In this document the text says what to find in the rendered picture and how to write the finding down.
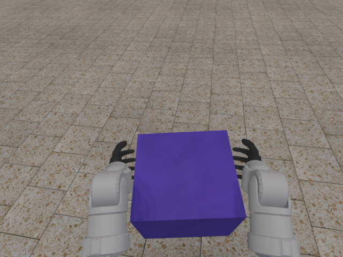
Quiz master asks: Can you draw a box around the robot right hand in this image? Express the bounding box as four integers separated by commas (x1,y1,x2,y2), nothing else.
233,139,262,179

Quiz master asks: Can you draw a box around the carton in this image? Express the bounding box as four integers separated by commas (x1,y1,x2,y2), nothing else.
130,130,247,239

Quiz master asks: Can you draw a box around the right robot forearm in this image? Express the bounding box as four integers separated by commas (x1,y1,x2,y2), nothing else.
241,160,300,257

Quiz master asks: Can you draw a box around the left robot forearm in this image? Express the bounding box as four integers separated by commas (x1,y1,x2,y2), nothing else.
81,161,133,257

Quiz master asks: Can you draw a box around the robot left hand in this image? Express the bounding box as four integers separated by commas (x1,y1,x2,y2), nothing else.
109,141,136,180

